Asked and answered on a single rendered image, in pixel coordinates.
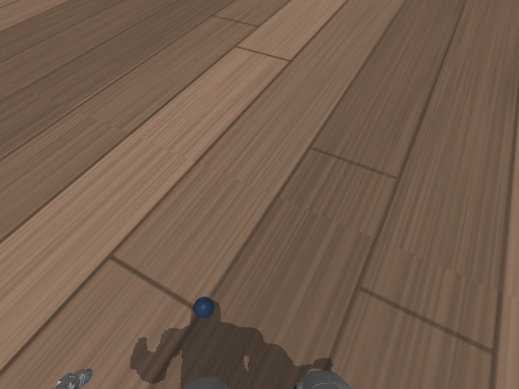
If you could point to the ball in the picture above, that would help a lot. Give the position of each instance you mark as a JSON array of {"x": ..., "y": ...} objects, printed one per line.
[{"x": 203, "y": 307}]

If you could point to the left robot hand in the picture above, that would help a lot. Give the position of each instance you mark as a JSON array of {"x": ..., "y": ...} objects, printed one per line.
[{"x": 74, "y": 380}]

